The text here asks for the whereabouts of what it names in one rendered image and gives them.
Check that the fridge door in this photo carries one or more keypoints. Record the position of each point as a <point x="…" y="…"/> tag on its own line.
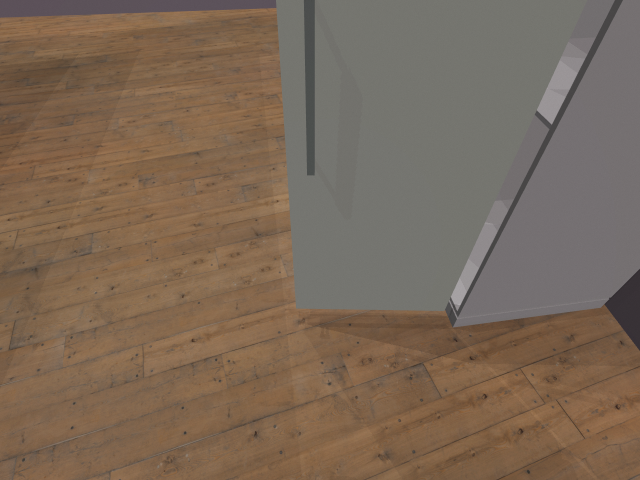
<point x="420" y="109"/>

